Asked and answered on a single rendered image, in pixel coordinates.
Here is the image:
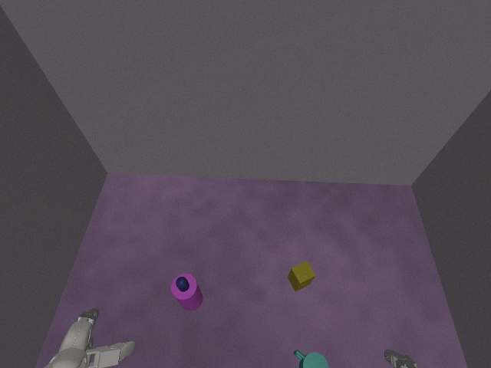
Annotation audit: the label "left robot hand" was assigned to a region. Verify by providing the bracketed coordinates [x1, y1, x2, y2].
[59, 308, 135, 368]

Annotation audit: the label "left robot arm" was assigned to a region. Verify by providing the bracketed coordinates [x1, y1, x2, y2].
[44, 348, 88, 368]

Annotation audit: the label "right robot hand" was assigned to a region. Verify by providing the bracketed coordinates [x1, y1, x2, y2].
[384, 350, 417, 368]

